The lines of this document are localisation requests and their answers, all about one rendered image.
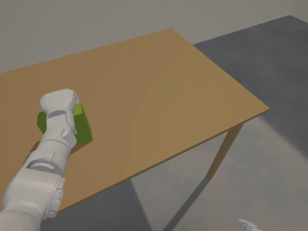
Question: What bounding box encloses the left robot hand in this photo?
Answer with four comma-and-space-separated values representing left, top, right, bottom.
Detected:
39, 89, 80, 135

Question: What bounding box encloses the table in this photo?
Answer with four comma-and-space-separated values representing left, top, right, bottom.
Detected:
0, 28, 270, 222

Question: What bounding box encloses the robot left forearm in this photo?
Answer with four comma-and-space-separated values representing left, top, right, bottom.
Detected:
2, 108, 77, 211

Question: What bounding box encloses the right robot hand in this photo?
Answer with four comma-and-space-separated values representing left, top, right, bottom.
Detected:
237, 218, 262, 231

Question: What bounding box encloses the left robot upper arm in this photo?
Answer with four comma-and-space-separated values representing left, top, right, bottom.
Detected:
0, 168, 65, 231

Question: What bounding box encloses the sponge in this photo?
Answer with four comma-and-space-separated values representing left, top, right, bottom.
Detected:
37, 103, 93, 145

